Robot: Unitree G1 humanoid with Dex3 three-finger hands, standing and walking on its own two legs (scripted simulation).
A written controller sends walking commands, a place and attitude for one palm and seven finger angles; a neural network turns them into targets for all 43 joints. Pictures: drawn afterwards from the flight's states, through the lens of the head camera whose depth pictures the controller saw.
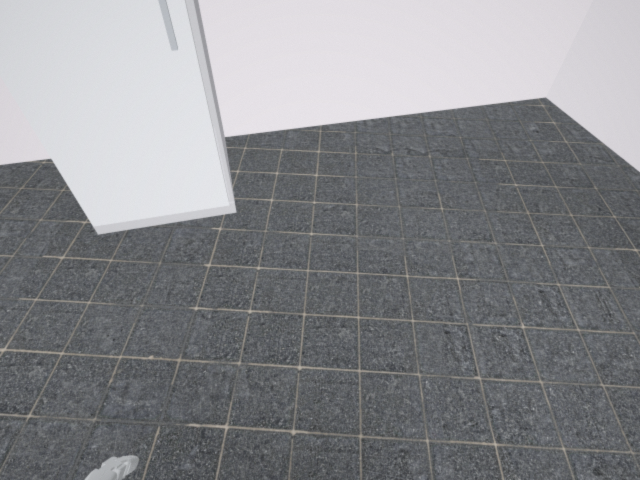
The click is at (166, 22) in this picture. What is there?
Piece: fridge door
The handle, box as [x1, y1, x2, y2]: [158, 0, 177, 50]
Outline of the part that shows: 158,0 171,49 177,49 165,0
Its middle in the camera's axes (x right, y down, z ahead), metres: -0.42 -0.72 +0.94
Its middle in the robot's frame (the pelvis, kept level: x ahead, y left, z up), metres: +1.20 +0.49 +0.24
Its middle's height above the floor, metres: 1.01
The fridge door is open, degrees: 0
